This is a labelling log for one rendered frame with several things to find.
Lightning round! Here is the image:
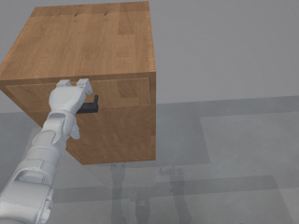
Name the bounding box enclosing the robot left forearm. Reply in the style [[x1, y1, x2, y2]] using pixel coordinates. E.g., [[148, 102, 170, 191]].
[[0, 109, 75, 204]]

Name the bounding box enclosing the drawer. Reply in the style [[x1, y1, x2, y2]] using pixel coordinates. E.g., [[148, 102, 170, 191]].
[[6, 77, 150, 112]]

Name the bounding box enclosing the left robot hand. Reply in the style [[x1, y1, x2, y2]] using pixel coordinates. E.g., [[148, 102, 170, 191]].
[[49, 78, 93, 140]]

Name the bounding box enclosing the cabinet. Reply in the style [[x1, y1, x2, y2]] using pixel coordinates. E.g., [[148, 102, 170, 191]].
[[0, 1, 156, 165]]

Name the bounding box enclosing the left robot upper arm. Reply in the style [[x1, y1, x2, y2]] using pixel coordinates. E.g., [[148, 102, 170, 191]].
[[0, 180, 55, 224]]

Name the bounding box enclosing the handle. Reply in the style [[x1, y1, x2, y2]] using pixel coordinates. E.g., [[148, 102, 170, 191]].
[[76, 94, 99, 114]]

